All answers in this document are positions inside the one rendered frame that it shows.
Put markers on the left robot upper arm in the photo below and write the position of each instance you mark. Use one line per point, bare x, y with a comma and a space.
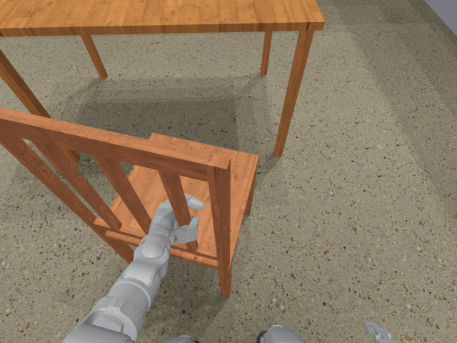
89, 333

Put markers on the left robot forearm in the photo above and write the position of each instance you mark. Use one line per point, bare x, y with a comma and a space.
124, 307

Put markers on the right robot shin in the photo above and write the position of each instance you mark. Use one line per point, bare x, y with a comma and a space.
275, 326

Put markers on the table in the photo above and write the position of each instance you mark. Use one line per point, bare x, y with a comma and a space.
105, 17

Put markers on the right robot hand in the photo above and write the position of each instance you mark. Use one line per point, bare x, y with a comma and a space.
378, 334

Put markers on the chair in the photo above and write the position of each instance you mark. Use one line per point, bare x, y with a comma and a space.
164, 168

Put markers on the left robot hand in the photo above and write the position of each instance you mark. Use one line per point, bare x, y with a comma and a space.
164, 222

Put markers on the robot right thigh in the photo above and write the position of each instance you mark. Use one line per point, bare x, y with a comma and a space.
281, 335

